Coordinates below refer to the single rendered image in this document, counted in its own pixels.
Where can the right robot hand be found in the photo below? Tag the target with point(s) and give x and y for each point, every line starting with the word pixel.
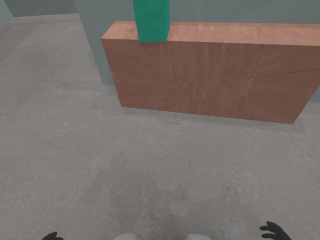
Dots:
pixel 272 227

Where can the carton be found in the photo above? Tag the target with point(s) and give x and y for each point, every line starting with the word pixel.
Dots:
pixel 152 20

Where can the pedestal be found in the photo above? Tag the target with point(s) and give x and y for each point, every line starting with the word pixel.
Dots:
pixel 252 71

